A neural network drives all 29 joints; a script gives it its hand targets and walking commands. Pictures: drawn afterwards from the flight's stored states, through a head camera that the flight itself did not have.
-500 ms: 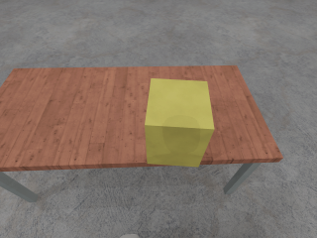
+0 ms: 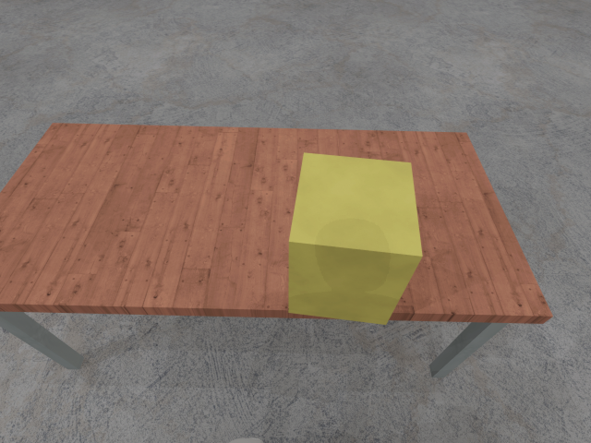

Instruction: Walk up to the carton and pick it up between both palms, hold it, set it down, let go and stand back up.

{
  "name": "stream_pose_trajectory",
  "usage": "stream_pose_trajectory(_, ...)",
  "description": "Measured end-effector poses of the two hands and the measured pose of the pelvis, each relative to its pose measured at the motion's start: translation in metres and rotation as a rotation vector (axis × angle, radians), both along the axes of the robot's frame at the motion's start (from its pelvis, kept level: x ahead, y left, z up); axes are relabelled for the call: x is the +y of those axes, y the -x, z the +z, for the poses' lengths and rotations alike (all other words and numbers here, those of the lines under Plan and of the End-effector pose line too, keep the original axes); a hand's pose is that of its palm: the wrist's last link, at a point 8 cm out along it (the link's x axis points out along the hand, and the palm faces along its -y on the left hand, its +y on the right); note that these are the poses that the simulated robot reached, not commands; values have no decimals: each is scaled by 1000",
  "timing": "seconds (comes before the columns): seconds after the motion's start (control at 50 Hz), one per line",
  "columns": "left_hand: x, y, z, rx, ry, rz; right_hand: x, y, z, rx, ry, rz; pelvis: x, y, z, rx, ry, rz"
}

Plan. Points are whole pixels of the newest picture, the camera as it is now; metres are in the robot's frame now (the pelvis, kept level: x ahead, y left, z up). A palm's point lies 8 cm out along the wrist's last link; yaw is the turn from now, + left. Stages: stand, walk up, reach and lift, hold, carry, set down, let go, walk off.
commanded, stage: walk up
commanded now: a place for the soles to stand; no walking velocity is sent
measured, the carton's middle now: (346, 241) +0.47 -0.09 -0.09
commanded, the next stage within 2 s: reach and lift in 0.76 s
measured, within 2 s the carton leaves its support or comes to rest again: neither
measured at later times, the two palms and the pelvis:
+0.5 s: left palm out of the picture -0.03 +0.25 -0.14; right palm out of the picture +0.02 -0.24 -0.14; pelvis +0.01 +0.00 +0.00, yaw +2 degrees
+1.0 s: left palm (155, 421) +0.17 +0.22 -0.12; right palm (474, 430) +0.15 -0.25 -0.13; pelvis -0.04 -0.01 -0.04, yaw -5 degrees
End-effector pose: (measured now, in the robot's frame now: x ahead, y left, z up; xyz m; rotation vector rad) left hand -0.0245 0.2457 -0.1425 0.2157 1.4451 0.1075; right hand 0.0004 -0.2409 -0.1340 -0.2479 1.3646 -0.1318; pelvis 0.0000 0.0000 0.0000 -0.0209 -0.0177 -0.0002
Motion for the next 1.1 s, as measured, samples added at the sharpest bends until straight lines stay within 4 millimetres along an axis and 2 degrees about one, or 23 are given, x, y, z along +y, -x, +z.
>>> stream_pose_trajectory(0.38,2,2,-2,18,-13,38,6,-17,-5,-5,-2,10,3,-7,-2,2,-4,20)
stream_pose_trajectory(0.78,-1,22,-4,69,-8,72,4,-12,-6,20,3,20,1,-4,-4,7,-2,34)
stream_pose_trajectory(0.82,6,6,-14,156,-16,70,-1,-27,-16,27,-3,-35,-2,5,-14,61,-14,-2)
stream_pose_trajectory(0.84,10,-10,-20,183,-26,68,-3,-40,-20,18,-15,-52,-4,11,-21,75,-22,-17)
stream_pose_trajectory(0.9,13,-85,-26,107,-64,71,-8,-92,-25,-69,-71,-34,-8,26,-38,104,-45,-50)
stream_pose_trajectory(0.94,4,-141,-14,-17,-62,56,-10,-123,-20,-144,-95,-4,-11,34,-44,105,-46,-65)
stream_pose_trajectory(0.98,-13,-183,8,-130,-36,28,-12,-144,-7,-216,-106,10,-13,41,-41,85,-31,-81)
stream_pose_trajectory(1.0,-22,-197,19,-172,-19,12,-13,-150,2,-250,-110,9,-15,44,-38,69,-28,-89)
stream_pose_trajectory(1.04,-39,-209,40,-218,3,-14,-17,-151,21,-302,-114,-8,-19,47,-27,34,-25,-105)
stream_pose_trajectory(1.1,-58,-199,52,-199,28,-45,-29,-136,38,-330,-88,-27,-25,46,-12,11,-28,-130)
